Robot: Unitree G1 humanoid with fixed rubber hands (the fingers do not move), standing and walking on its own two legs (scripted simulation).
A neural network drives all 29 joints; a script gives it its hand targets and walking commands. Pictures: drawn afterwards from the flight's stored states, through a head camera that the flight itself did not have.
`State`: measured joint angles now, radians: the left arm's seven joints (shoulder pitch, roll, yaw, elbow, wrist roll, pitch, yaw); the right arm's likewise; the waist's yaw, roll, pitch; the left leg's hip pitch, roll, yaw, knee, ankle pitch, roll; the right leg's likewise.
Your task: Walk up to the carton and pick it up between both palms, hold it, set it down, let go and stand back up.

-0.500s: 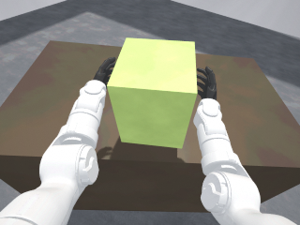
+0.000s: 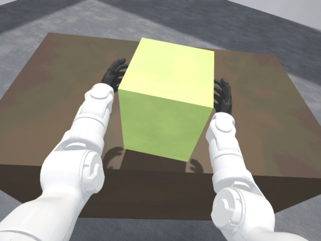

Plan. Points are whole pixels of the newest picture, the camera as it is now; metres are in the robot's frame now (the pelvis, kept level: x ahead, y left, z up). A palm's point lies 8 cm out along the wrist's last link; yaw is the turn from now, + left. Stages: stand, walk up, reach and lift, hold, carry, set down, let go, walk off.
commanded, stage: set down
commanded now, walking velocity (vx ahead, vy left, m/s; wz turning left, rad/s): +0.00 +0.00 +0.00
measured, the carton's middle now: (166, 103) +0.46 -0.05 +0.06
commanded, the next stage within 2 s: none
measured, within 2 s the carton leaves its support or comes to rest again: rests again in 1.72 s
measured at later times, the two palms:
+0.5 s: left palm (110, 88) +0.47 +0.10 +0.12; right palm (218, 119) +0.38 -0.18 +0.09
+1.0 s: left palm (110, 90) +0.47 +0.10 +0.11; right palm (216, 120) +0.38 -0.18 +0.08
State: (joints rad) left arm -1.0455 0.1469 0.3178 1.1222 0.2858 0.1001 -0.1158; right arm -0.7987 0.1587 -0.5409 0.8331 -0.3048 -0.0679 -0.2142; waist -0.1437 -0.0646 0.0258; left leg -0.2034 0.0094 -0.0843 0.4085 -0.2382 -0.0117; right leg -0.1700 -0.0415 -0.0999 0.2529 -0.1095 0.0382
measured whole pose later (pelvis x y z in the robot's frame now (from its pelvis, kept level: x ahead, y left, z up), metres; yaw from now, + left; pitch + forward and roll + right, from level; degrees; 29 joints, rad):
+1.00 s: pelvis +0.01 +0.00 +0.00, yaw +0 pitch +3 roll -2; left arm -1.05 0.14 0.39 1.22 0.32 -0.01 -0.13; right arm -0.77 0.19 -0.63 0.96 -0.40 -0.24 -0.26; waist -0.14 -0.07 0.03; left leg -0.20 0.01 -0.08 0.41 -0.25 -0.01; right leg -0.17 -0.04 -0.10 0.25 -0.12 0.04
